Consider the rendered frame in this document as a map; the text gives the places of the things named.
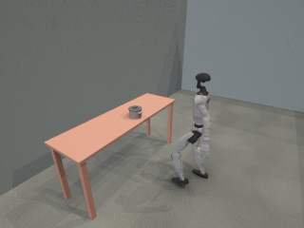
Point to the lid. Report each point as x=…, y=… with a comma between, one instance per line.
x=132, y=109

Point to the left robot thigh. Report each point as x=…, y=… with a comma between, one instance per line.
x=184, y=141

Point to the pot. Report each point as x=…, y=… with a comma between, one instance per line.
x=135, y=115

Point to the humanoid robot head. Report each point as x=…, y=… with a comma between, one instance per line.
x=202, y=77

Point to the table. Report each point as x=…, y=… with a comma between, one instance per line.
x=86, y=140

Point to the left robot forearm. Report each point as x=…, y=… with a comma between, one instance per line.
x=206, y=130

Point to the robot left upper arm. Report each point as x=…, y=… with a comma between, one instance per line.
x=199, y=102

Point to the robot left hand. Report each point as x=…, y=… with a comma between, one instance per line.
x=204, y=148

